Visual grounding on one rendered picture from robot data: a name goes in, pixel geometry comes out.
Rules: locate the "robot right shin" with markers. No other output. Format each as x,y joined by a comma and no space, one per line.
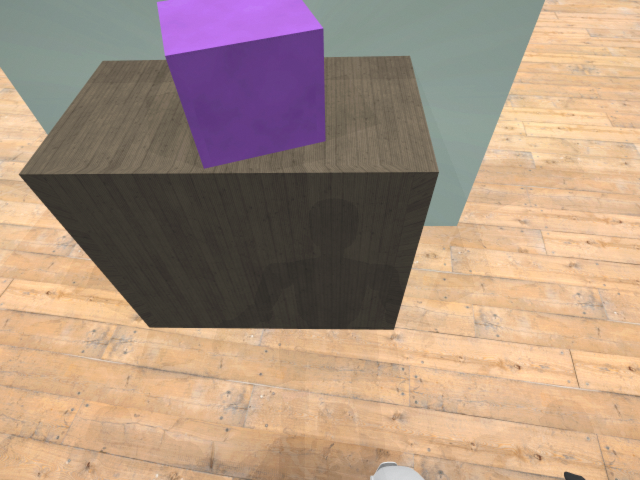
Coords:
384,464

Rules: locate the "pedestal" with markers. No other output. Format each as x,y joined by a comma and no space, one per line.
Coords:
321,236

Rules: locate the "carton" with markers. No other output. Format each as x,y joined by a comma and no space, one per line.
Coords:
249,75

